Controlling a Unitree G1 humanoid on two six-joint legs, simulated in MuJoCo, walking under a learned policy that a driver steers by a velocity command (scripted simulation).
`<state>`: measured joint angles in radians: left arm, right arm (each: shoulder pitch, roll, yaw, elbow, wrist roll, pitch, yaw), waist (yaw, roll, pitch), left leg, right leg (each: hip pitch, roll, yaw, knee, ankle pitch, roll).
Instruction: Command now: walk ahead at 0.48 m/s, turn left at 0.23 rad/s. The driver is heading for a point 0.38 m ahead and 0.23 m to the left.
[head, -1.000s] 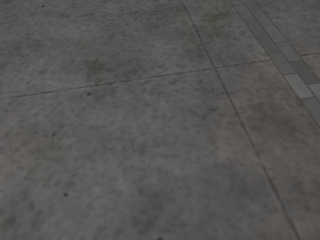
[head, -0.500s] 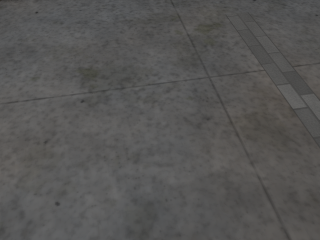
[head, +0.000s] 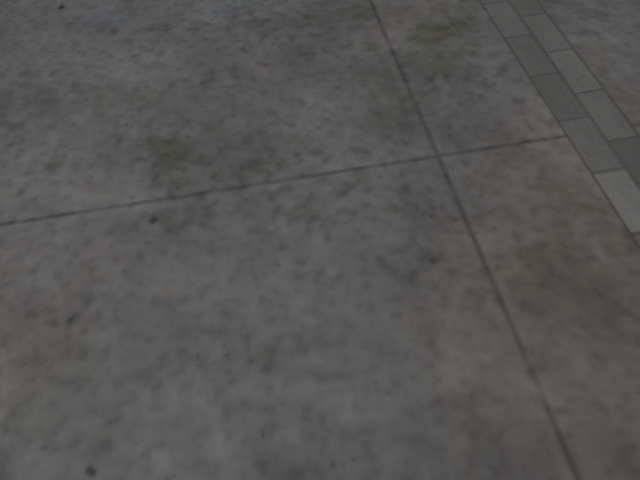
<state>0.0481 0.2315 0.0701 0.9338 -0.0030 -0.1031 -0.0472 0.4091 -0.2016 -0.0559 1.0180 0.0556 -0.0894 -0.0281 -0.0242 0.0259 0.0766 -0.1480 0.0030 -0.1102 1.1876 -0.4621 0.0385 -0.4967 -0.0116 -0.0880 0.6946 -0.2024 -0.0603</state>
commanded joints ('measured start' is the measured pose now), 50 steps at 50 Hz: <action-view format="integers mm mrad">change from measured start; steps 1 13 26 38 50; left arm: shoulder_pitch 107 247 248 244 109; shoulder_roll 96 118 230 115 177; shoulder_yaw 7 -11 2 -15 -16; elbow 24 100 61 46 66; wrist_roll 21 31 -22 -1 23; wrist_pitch -24 -5 56 92 90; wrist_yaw -6 72 85 92 76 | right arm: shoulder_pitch -2 -219 -54 -288 -223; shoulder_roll -92 -84 -203 -151 -123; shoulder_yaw -28 -62 -91 -24 8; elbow -94 -212 -289 -230 -149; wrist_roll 11 -6 -33 -77 -70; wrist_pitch -13 75 51 4 48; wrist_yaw -10 27 80 51 24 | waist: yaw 55 49 -140 91 29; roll -76 -55 -129 44 -27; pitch -130 85 -140 -198 -150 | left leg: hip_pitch -378 -653 -7 -112 -131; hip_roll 94 127 -72 191 73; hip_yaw -36 -34 216 18 8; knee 230 -216 -648 -892 -806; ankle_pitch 188 515 469 1033 340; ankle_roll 51 13 148 233 65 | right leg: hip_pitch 344 427 522 125 367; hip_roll -315 -260 -236 -95 -131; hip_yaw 480 9 -170 150 184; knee -475 -617 48 264 -266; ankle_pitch -194 162 1051 -112 366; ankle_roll -90 -76 -4 108 57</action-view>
